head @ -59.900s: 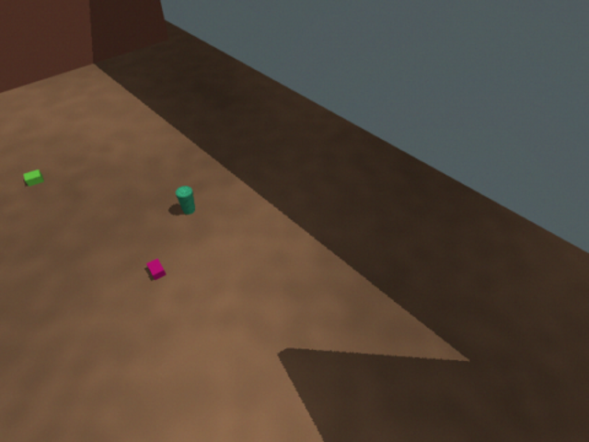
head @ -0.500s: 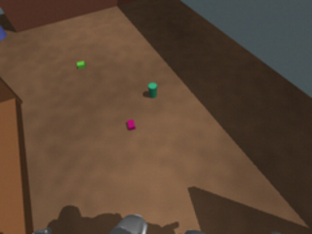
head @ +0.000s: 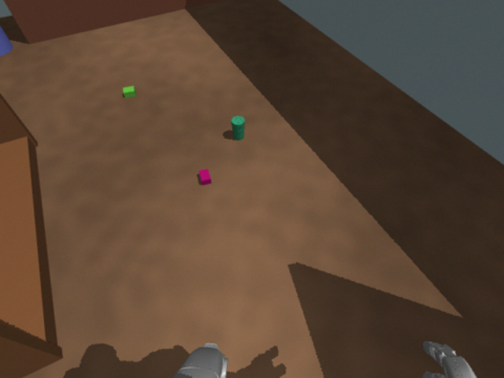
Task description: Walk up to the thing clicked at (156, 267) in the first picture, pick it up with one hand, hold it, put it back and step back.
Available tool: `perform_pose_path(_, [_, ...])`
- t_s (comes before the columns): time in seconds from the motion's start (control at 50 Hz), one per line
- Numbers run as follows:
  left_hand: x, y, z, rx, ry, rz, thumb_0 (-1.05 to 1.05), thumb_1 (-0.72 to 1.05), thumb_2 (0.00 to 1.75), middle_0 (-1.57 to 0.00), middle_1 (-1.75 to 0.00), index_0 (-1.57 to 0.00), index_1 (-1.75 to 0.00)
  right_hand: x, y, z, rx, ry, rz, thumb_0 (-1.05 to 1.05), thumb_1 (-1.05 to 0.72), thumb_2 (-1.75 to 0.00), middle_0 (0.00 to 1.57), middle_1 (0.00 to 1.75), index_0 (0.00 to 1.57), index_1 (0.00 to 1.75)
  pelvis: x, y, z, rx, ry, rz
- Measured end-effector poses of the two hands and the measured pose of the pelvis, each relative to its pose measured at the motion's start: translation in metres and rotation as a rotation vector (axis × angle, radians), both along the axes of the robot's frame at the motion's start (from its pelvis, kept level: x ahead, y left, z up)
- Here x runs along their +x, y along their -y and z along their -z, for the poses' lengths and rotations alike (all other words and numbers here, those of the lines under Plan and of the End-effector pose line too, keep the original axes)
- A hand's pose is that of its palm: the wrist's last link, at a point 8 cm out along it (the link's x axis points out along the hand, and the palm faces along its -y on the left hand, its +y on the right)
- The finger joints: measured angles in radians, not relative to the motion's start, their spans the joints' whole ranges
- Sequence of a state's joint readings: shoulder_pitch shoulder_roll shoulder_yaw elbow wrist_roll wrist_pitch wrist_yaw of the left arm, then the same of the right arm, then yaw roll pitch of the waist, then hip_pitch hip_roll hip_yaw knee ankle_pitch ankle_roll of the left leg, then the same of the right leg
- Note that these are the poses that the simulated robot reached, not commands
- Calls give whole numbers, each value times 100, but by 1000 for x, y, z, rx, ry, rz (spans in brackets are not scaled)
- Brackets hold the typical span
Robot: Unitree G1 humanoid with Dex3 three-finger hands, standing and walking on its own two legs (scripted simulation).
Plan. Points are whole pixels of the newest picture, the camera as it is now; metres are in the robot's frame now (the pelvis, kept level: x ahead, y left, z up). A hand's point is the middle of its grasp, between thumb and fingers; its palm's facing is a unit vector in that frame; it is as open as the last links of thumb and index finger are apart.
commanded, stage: step back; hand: left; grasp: from above
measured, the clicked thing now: (205, 177) +1.06 +0.29 -0.73
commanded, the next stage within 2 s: stand in 1.10 s
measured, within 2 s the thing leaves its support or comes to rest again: neither
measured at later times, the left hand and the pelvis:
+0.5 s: hand out of the picture +0.01 +0.29 -0.13, palm faces +0.07 -0.91 -0.41, open 7.4 cm; pelvis -0.03 +0.00 +0.01, yaw +3 degrees
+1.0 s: hand out of the picture +0.07 +0.30 -0.14, palm faces +0.10 -0.93 -0.35, open 7.4 cm; pelvis +0.01 +0.03 +0.02, yaw +5 degrees
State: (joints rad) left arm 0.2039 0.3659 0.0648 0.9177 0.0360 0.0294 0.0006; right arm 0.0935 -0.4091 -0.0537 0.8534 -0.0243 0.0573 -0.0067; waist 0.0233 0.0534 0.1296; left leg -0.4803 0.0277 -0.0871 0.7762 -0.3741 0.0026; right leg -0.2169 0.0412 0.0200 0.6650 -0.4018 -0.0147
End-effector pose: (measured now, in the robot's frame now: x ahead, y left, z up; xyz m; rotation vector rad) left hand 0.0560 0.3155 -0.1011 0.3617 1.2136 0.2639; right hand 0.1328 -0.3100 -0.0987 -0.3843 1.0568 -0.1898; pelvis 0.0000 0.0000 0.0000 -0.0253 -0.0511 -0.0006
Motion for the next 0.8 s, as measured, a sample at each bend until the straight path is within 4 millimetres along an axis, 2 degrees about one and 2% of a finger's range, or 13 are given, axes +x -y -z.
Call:
perform_pose_path(0.06, [-34, 3, -9, 8, -32, -29, 0, 90, 90, -20, -30, -21, -30, -26, 5, 0, 13, -39, 15, 1, -90, -90, 20, 30, 20, 30, -11, 2, -7, 34, -3, 0])
perform_pose_path(0.12, [-55, 0, -15, 20, -32, -53, 1, 90, 90, -21, -30, -21, -30, -54, 8, 4, 15, -93, 9, 1, -90, -90, 20, 30, 20, 30, -20, 1, -10, 40, -8, -21])
perform_pose_path(0.22, [-74, -15, -16, 30, 5, -85, 1, 90, 90, -21, -30, -21, -30, -88, 0, 11, 12, -198, -17, 1, -90, -90, 20, 30, 20, 30, -31, -6, -8, 30, -12, -74])
perform_pose_path(0.32, [-81, -27, -8, 11, -11, -98, 1, 90, 90, -20, -30, -21, -30, -100, -20, 7, 35, -175, -12, 1, -90, -90, 20, 30, 20, 30, -38, -14, -9, 56, 2, -74])
perform_pose_path(0.38, [-75, -26, -9, -2, -10, -83, 1, 90, 90, -20, -30, -21, -30, -101, -25, 1, 49, -139, -6, 1, -90, -90, 21, 30, 21, 30, -38, -12, -13, 48, 3, -69])
perform_pose_path(0.46, [-61, -18, -11, -10, 15, -58, 1, 90, 90, -20, -30, -20, -30, -96, -19, 0, 58, -117, 3, 1, -90, -90, 21, 30, 21, 30, -35, -5, -14, 38, 2, -61])
perform_pose_path(0.54, [-49, -6, -10, 3, 60, -58, 0, 90, 90, -20, -30, -21, -30, -85, -7, 8, 50, -122, 9, 1, -90, -90, 21, 30, 21, 30, -29, 3, -8, 7, 10, -72])
perform_pose_path(0.64, [-45, 3, -15, -16, 87, -87, 0, 90, 90, -20, -30, -21, -30, -65, -5, 4, 32, -139, -22, 1, -90, -90, 20, 30, 20, 30, -18, 1, -14, 17, 7, -90])
perform_pose_path(0.72, [-40, -2, -12, -29, 69, -97, 0, 90, 90, -20, -30, -21, -30, -50, -11, 1, 22, -143, -46, 1, -90, -90, 20, 30, 20, 30, -9, -7, -15, 23, 1, -105])
perform_pose_path(0.8, [-31, -15, 0, -40, 47, -106, 0, 90, 90, -20, -30, -21, -30, -36, -24, 3, 4, -135, -47, 1, -90, -90, 20, 30, 20, 30, -2, -19, -9, 37, 5, -106])
